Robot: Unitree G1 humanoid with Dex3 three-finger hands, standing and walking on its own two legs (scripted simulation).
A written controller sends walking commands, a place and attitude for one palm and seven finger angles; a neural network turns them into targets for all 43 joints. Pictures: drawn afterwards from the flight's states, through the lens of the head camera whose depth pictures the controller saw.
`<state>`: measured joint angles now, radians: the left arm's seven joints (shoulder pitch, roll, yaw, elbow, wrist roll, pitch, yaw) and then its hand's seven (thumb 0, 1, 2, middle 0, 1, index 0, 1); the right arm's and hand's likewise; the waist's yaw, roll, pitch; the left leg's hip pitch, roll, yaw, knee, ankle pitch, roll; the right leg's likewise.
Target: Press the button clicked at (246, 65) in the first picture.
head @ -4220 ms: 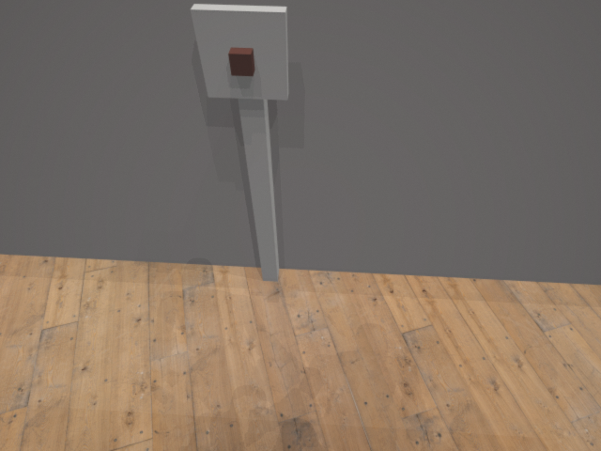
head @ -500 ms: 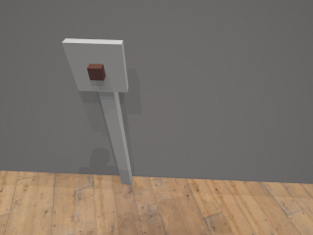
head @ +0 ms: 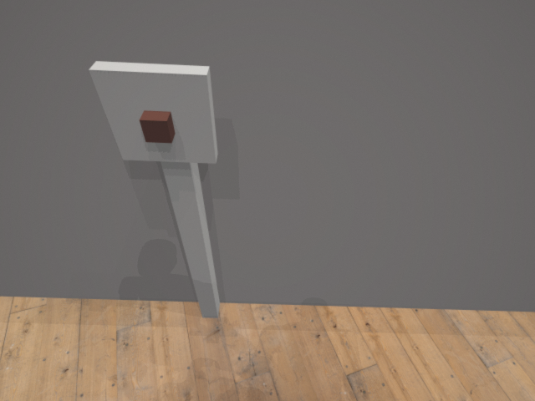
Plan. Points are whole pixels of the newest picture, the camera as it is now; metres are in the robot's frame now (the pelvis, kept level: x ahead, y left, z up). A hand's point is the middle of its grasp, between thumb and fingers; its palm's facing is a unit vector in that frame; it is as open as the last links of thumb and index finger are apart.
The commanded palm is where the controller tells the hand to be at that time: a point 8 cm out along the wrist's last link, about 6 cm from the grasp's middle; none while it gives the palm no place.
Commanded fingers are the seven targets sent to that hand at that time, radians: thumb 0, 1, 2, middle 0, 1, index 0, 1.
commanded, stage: come to a stop and stand still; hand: left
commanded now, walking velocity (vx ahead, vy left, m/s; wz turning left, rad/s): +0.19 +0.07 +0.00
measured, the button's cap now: (158, 125) +0.51 +0.23 +0.15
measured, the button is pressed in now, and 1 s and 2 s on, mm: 0 0 0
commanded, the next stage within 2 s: look again from close up in 1.08 s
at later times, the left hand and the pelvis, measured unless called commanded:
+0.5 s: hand out of the picture +0.07 +0.19 -0.16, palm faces +0.03 -0.97 -0.26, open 7.3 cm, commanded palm none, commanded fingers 0.00 0.90 0.90 -0.20 -0.30 -0.20 -0.30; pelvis +0.02 +0.00 +0.00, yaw -1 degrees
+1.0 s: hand out of the picture +0.04 +0.24 -0.15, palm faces +0.04 -0.95 -0.31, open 7.4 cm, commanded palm none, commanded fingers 0.00 0.90 0.90 -0.20 -0.30 -0.20 -0.30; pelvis -0.02 +0.00 +0.01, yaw +2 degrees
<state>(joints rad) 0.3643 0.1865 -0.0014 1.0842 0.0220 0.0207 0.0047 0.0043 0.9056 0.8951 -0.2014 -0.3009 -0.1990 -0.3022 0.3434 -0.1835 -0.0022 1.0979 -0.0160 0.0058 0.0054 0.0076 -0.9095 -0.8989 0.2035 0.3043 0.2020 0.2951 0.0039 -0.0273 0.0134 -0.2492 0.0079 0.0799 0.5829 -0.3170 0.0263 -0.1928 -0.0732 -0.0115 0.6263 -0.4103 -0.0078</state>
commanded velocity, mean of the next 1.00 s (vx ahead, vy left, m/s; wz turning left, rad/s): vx -0.06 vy -0.01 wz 0.00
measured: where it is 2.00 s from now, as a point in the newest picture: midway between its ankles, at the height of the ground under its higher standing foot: outside the picture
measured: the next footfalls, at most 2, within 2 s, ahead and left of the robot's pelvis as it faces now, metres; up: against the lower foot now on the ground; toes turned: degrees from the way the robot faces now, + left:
right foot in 0.48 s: +0.07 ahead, -0.12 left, +0.00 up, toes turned -3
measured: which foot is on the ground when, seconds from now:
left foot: down 0.00-1.00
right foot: down 0.00-0.32, up 0.34-0.46, down 0.48-1.00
